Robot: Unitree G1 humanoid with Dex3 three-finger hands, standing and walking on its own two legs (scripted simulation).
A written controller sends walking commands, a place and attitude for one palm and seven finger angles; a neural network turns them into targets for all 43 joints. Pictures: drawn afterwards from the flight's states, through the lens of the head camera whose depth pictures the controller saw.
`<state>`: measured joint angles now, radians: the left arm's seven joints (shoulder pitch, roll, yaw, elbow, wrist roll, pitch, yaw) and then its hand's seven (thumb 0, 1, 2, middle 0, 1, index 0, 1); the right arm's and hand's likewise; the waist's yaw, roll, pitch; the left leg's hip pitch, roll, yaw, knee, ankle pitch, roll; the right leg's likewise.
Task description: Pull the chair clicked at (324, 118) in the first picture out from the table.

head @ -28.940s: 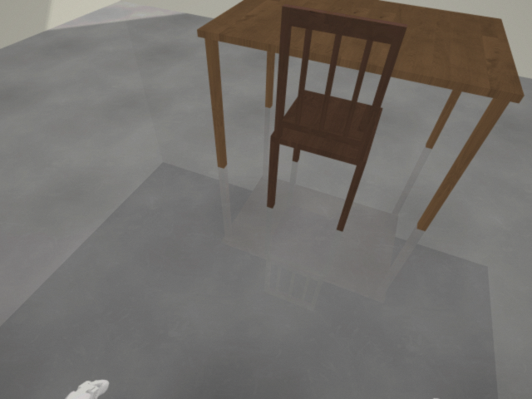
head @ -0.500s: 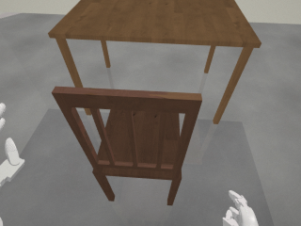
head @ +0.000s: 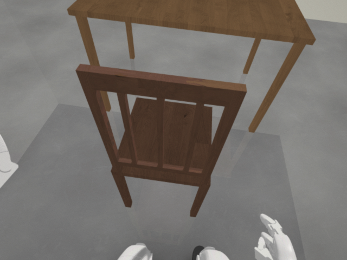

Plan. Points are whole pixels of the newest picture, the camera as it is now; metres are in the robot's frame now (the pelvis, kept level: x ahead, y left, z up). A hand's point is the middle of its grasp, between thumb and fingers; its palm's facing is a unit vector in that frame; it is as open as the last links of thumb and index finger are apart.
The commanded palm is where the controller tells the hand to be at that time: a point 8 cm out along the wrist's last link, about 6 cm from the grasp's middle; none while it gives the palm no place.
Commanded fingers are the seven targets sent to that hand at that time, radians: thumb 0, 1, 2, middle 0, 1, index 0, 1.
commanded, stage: step back with the hand held close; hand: left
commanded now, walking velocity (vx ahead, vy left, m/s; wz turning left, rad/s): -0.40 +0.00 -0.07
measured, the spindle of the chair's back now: (160, 137) +0.45 +0.07 -0.05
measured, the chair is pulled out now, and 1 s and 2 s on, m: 0.51 0.51 0.51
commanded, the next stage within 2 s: stop stepping back and stand still in 0.32 s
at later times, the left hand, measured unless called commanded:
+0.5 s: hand out of the picture +0.14 +0.27 +0.19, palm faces +0.48 -0.79 -0.38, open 7.4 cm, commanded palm +0.08 +0.31 +0.20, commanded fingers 0.00 0.90 0.90 -0.20 -0.30 -0.20 -0.30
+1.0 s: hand (2, 230) +0.13 +0.24 +0.17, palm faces +0.31 -0.81 -0.50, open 7.4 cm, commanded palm +0.07 +0.28 +0.20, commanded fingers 0.00 0.90 0.90 -0.20 -0.30 -0.20 -0.30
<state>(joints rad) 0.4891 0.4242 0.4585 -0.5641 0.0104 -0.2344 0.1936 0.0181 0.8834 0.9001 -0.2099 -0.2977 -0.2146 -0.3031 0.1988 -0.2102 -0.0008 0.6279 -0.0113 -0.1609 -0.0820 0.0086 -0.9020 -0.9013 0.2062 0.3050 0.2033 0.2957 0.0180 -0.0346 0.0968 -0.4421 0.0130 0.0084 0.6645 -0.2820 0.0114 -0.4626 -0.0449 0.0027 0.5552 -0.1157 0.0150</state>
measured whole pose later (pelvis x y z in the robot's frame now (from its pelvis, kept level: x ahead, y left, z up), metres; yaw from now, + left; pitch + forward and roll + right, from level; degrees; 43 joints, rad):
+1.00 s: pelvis -0.09 -0.01 +0.02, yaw -5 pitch -1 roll -2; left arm 0.60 0.43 0.43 -0.46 -0.01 -0.24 0.14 0.02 0.88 0.90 -0.21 -0.30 -0.22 -0.30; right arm 0.31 -0.23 -0.03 0.69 0.02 -0.18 -0.08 0.01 -0.91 -0.90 0.20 0.30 0.20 0.29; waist -0.04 -0.02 0.01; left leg -0.30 0.04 0.00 0.51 -0.19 0.00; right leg -0.17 -0.04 -0.02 0.44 -0.25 0.05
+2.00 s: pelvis -0.10 -0.02 +0.02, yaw -3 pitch -1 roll -1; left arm 0.39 0.17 -0.02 1.05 0.01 0.02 0.02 0.01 0.91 0.90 -0.20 -0.29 -0.20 -0.30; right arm 0.37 -0.14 0.00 1.04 -0.02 0.02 -0.01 0.00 -0.91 -0.90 0.20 0.30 0.20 0.29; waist 0.00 0.03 0.04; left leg -0.31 0.03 -0.03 0.51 -0.18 -0.02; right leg -0.20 -0.05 -0.05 0.51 -0.29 0.02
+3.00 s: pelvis -0.08 -0.04 +0.02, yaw -3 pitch -2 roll -1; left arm 0.30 0.14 -0.01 1.05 0.01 0.01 0.03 0.01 0.90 0.90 -0.20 -0.29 -0.20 -0.30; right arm 0.32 -0.13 0.00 1.06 -0.01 0.00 -0.03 0.00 -0.92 -0.90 0.20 0.30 0.20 0.29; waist -0.01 0.01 0.08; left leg -0.27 0.05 -0.04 0.47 -0.18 -0.04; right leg -0.15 -0.03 -0.06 0.47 -0.29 0.01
